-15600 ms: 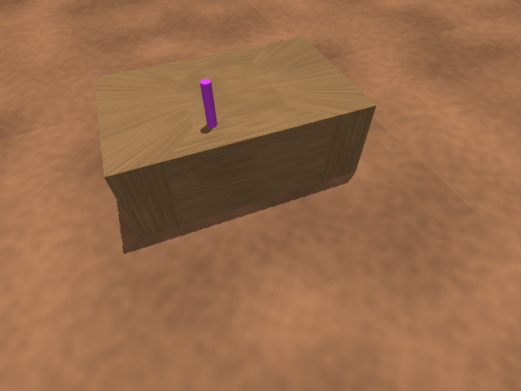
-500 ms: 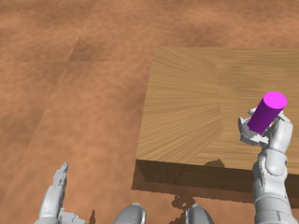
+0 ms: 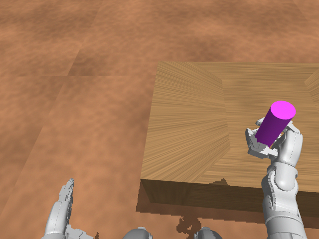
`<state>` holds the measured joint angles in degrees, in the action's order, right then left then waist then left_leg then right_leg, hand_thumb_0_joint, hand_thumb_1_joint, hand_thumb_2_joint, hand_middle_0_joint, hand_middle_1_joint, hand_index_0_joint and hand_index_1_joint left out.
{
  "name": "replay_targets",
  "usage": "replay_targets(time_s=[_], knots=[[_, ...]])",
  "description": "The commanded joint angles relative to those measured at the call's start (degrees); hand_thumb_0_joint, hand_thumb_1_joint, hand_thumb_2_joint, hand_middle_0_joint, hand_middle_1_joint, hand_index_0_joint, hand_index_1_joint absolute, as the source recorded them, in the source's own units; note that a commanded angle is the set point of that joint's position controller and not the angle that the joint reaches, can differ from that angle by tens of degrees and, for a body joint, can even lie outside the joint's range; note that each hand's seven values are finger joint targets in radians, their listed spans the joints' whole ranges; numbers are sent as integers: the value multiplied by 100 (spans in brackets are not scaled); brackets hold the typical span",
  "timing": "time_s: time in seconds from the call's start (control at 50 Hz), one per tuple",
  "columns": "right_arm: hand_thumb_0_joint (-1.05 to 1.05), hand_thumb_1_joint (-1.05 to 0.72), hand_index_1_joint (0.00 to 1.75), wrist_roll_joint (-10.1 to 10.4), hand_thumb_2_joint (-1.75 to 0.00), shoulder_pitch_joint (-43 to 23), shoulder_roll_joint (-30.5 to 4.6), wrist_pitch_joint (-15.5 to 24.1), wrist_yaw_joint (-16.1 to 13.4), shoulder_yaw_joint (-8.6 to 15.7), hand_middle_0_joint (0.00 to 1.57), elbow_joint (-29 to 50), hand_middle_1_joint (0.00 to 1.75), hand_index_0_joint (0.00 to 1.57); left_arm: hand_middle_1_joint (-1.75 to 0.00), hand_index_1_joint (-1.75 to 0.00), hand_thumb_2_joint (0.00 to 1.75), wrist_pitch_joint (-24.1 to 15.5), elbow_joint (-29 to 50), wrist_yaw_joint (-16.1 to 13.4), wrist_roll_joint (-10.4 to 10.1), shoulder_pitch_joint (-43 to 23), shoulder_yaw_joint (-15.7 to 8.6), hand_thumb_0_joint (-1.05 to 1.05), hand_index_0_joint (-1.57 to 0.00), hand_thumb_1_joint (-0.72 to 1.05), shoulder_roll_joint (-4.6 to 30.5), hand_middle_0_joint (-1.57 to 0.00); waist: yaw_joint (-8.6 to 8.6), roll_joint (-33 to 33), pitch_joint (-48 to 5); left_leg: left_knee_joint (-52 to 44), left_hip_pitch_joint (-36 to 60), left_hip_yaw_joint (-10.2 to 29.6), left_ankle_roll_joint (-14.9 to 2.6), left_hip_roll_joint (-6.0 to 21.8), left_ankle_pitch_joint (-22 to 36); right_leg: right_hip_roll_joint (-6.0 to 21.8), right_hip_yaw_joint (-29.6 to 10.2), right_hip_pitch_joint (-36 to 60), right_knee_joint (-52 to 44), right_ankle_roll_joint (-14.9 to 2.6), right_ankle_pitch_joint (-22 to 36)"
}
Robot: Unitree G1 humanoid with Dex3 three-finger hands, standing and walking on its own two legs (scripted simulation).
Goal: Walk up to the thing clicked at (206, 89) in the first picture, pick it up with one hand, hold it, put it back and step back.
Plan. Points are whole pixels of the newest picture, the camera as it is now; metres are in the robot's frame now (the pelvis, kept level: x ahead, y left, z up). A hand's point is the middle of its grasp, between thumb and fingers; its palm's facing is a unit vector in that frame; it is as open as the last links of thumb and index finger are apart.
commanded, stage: hold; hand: right
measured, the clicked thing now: (267, 133) +0.35 -0.21 +0.07
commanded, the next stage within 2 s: none
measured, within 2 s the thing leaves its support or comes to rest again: neither
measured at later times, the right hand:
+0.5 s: hand (258, 137) +0.34 -0.19 +0.07, palm faces +0.35 +0.94 +0.02, open 6.2 cm
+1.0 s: hand (264, 141) +0.33 -0.20 +0.06, palm faces +0.38 +0.93 +0.02, open 6.2 cm
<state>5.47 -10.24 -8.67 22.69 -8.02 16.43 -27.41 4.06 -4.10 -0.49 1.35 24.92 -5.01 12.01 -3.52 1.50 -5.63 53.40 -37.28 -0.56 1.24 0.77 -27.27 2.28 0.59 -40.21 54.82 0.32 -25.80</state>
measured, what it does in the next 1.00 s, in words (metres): stands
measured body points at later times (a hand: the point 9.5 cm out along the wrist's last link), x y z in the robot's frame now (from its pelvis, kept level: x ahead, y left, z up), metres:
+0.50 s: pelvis +0.00 +0.00 +0.01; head +0.03 -0.01 +0.46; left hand +0.15 +0.26 -0.03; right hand +0.32 -0.24 +0.07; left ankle -0.01 +0.13 -0.68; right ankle +0.01 -0.12 -0.68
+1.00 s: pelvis -0.01 +0.01 +0.01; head +0.03 -0.01 +0.46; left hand +0.15 +0.27 -0.02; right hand +0.30 -0.25 +0.06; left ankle -0.01 +0.13 -0.68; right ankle +0.01 -0.12 -0.68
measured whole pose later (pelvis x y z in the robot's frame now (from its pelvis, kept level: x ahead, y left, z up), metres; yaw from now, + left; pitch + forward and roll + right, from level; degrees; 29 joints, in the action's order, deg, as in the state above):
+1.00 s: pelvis -0.01 +0.01 +0.01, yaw +0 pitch +7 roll +1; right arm 6.7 -7.3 -8.3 21.0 -8.2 15.2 -25.9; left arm 2.9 -11.6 -1.8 0.7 21.7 -5.6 12.1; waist -2.7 1.0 -4.1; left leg 48.2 -30.9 -0.7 0.9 0.8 -24.6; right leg 2.1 0.6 -33.4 48.8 0.6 -22.7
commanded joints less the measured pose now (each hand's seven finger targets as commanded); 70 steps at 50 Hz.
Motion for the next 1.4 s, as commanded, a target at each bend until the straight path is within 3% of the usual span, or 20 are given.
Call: replay_targets(time_s=[0.0,0.02,0.06,0.1,0.12,0.14,0.2,0.26,0.38,0.48,0.6,0.74,0.86,0.92,0.98,1.06,1.14,1.18,1.22,1.38], knots=[[0,-49,142,-27,-130,-1311,-713,343,27,42,135,1292,142,137,-5,-6,6,-268,621,-68,7,30,-589,0,-4,-56,870,-4,28,-504,-1515,-603,456,-91,-116,-136,1998,-102,-47,1269,-826,-18,1919],[0,-52,143,-32,-131,-1198,-738,312,30,55,136,1120,143,138,-5,-6,6,-258,474,-60,5,105,-503,0,-4,-56,752,-4,-7,-481,-1199,-660,365,-105,-114,-139,1799,-97,-40,1165,-857,-26,1705],[0,-52,145,-15,-132,-1531,-781,366,4,14,137,1798,145,139,-5,-6,6,-294,960,-61,-2,-225,-536,0,-4,-56,829,-5,35,-500,-1824,-683,681,-110,-113,-139,1941,-96,-65,1485,-894,-14,1826],[0,-53,145,-14,-133,-1347,-658,298,-22,-53,138,1583,145,140,-5,-6,7,-277,766,-71,2,-2,-424,0,-4,-57,743,-4,54,-365,-1680,-708,720,-131,-106,-155,2049,-98,-65,1484,-911,-11,1969],[0,-52,145,-2,-132,-1373,-429,276,18,-276,137,1480,145,140,-6,-6,6,-306,915,-75,-15,-153,-453,0,-4,-56,759,-4,-48,-219,-1594,-746,693,-133,-83,-158,2057,-109,-57,1438,-899,-34,1906],[0,-51,142,15,-131,-1535,-773,313,-39,10,135,1635,142,137,-6,-6,6,-298,752,-108,-20,-193,-604,0,-4,-56,905,-5,46,-266,-1536,-773,708,-118,-90,-139,1947,-110,-55,1399,-937,-33,1768],[0,-53,144,-13,-132,-1418,-711,260,-56,-63,137,1647,144,139,-6,-6,6,-313,740,-128,-31,-248,-622,0,-4,-56,899,-5,7,-142,-1561,-883,765,-65,-72,-114,1895,-125,-13,1433,-952,-81,1603],[0,-52,145,1,-133,-1405,-489,239,-49,-225,138,1645,145,140,-6,-6,6,-315,736,-102,-28,-216,-278,0,-4,-55,590,-4,38,-256,-1526,-854,780,-110,-98,-126,1964,-121,-49,1470,-1018,-44,1796],[0,-54,145,-16,-133,-1369,-663,113,-61,-114,137,1748,145,139,-6,-6,5,-308,360,-143,-36,-153,-567,0,-4,-55,826,-5,78,-373,-1500,-936,840,-111,-102,-120,1887,-107,-23,1611,-1135,-35,1717],[0,-54,144,0,-132,-1525,-546,66,-156,-251,137,1765,144,139,-6,-6,6,-339,549,-181,-47,-440,-497,0,-4,-55,833,-4,16,-154,-1323,-1066,842,-152,-102,-144,1621,-84,-87,1627,-1286,-41,1429],[0,-52,141,-4,-130,-1333,-695,35,-141,-53,134,1350,141,136,-6,-6,5,-343,257,-192,-59,-360,-319,0,-5,-54,623,-5,80,16,-991,-1247,899,-49,-64,-74,1580,-151,43,1386,-1243,-107,1269],[0,-55,138,58,-128,-1350,-643,94,-21,-162,131,1669,138,133,-6,-6,5,-411,153,-169,-71,-412,-465,0,-5,-54,757,-5,148,-341,-1161,-1178,949,-51,-92,-78,1732,-147,46,1577,-1320,-52,1472],[0,-58,139,87,-129,-1417,-935,262,-54,125,132,1702,139,134,-6,-6,6,-448,482,-216,-63,-632,-510,0,-5,-56,853,-5,109,-54,-1541,-1269,1280,44,-27,-44,1981,-182,79,1666,-1175,-95,1597],[0,-57,139,99,-129,-1032,-763,236,11,22,132,1304,139,134,-6,-6,6,-402,72,-212,-56,-286,-542,0,-5,-55,845,-5,10,10,-1137,-1266,1059,16,-30,-63,1924,-176,73,1505,-1212,-115,1503],[0,-57,140,102,-131,-1176,-839,282,73,49,132,1431,140,134,-6,-6,6,-405,209,-180,-64,-517,-330,0,-5,-55,663,-5,119,-148,-1188,-1261,1090,31,-48,-46,1854,-180,71,1480,-1236,-98,1482],[0,-59,139,136,-130,-1149,-790,327,149,18,132,1433,139,134,-6,-6,5,-445,114,-199,-70,-402,-581,0,-6,-54,885,-5,11,-289,-1200,-1158,908,-60,-82,-103,1812,-118,-4,1657,-1311,-60,1563],[0,-62,140,145,-133,-939,-820,340,196,66,132,1346,140,134,-6,-6,5,-437,96,-166,-69,-242,-342,0,-6,-55,646,-5,122,-280,-1187,-1101,1041,-101,-88,-102,2002,-133,-1,1577,-1274,-28,1836],[0,-64,141,177,-133,-1121,-1047,398,217,244,133,1515,141,135,-6,-6,5,-491,516,-182,-73,-611,-519,0,-6,-55,909,-5,123,-277,-1516,-1100,1162,-85,-75,-97,2050,-128,-10,1682,-1252,-36,1873],[0,-69,142,182,-135,-926,-922,356,223,189,135,1177,142,137,-6,-6,6,-463,175,-201,-75,-413,-645,0,-6,-56,987,-5,50,-232,-1049,-1104,907,-127,-91,-130,1772,-94,-52,1533,-1344,-35,1595],[0,-76,141,258,-134,-1092,-983,464,352,214,136,1464,141,137,-6,-6,5,-514,504,-169,-95,-582,-364,0,-6,-56,770,-6,133,-290,-1262,-1070,948,-116,-104,-119,1647,-103,-60,1479,-1326,-25,1484]])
